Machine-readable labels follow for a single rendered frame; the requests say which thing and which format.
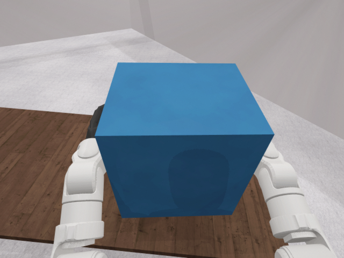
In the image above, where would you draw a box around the right robot forearm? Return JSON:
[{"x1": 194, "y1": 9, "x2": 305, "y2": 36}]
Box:
[{"x1": 254, "y1": 142, "x2": 337, "y2": 258}]

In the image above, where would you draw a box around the left robot forearm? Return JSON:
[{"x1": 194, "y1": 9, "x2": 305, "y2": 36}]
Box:
[{"x1": 51, "y1": 138, "x2": 106, "y2": 258}]

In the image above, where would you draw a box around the carton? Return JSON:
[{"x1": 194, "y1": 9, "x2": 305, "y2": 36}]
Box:
[{"x1": 95, "y1": 62, "x2": 275, "y2": 218}]

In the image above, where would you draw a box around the robot right upper arm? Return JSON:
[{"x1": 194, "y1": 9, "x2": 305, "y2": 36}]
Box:
[{"x1": 275, "y1": 244, "x2": 335, "y2": 258}]

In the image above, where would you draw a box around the robot left hand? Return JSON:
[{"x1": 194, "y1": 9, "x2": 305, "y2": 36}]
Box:
[{"x1": 86, "y1": 104, "x2": 104, "y2": 139}]

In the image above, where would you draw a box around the table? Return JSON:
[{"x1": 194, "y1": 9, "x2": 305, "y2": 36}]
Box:
[{"x1": 0, "y1": 107, "x2": 288, "y2": 258}]

